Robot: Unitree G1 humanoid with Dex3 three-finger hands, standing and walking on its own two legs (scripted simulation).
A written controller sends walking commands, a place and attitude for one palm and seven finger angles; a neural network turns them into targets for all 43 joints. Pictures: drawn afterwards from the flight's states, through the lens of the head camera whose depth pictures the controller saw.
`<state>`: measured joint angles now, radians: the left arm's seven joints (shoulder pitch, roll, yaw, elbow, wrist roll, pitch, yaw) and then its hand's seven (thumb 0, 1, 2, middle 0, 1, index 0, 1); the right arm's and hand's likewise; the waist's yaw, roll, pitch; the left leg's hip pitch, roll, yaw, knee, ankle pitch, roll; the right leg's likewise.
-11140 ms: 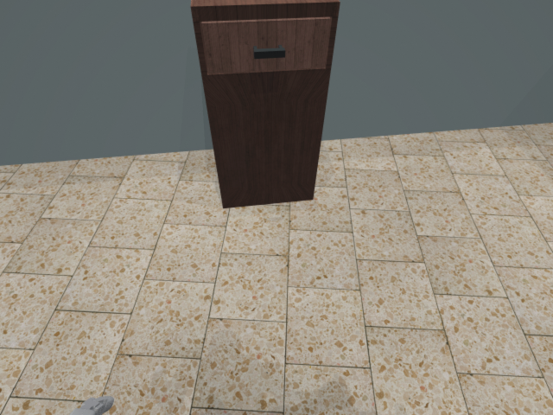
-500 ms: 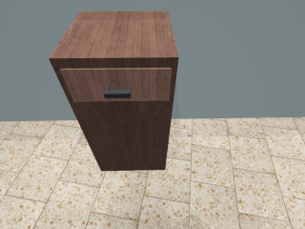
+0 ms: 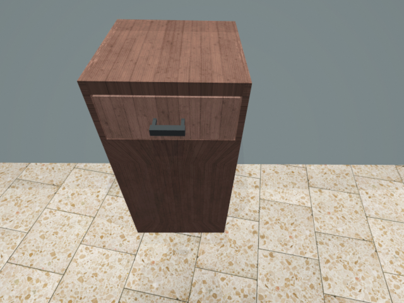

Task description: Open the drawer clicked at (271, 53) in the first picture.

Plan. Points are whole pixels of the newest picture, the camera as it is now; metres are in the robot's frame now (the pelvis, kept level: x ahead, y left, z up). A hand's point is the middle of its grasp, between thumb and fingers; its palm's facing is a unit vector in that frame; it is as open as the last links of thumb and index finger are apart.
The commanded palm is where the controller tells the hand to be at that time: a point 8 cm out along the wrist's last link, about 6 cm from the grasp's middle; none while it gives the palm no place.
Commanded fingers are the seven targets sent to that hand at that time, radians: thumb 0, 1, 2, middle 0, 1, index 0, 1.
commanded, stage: look again from close up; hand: left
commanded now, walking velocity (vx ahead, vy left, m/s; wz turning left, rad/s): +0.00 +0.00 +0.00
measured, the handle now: (168, 125) +0.58 +0.13 +0.01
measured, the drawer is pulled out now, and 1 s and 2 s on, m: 0.00 0.00 0.00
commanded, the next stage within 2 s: shuffle to correct the standing spot in 0.10 s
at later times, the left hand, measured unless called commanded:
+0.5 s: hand out of the picture +0.01 +0.16 -0.17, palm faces -0.03 -0.98 -0.17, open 7.4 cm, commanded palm none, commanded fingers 0.00 0.90 0.90 -0.20 -0.30 -0.20 -0.30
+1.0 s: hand out of the picture +0.03 +0.09 -0.19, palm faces +0.13 -0.98 -0.13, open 7.4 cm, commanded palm none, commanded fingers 0.00 0.90 0.90 -0.20 -0.30 -0.20 -0.30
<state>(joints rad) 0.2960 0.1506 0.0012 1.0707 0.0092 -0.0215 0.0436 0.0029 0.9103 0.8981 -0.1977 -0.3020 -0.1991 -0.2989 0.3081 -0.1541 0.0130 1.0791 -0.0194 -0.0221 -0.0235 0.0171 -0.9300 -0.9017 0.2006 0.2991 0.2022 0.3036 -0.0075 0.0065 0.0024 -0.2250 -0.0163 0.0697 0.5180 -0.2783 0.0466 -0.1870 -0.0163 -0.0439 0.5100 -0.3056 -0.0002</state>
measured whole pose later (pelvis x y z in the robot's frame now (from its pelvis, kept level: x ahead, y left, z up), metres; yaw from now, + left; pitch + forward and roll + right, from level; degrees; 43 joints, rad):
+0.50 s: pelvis +0.02 -0.01 +0.00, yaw -2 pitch +0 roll +1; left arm 0.32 0.15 0.02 1.07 0.03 0.03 0.01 0.00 0.91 0.90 -0.20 -0.30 -0.20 -0.30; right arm 0.32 -0.14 -0.01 1.08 -0.03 -0.02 -0.03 0.00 -0.91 -0.90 0.20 0.30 0.20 0.30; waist -0.03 -0.01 0.03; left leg -0.21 0.00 0.09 0.50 -0.30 0.04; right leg -0.30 -0.02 -0.06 0.68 -0.44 -0.02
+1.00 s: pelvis +0.08 -0.05 +0.00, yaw +2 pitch +0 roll +1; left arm 0.37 0.10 0.01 1.09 0.01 0.01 0.05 0.00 0.90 0.90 -0.20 -0.30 -0.20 -0.30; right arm 0.16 -0.12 0.00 1.02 -0.01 -0.02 -0.05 0.01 -0.93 -0.90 0.20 0.30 0.20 0.30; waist 0.04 -0.06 0.04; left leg -0.28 0.01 0.14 0.55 -0.27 0.05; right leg -0.16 0.00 -0.13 0.56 -0.40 -0.02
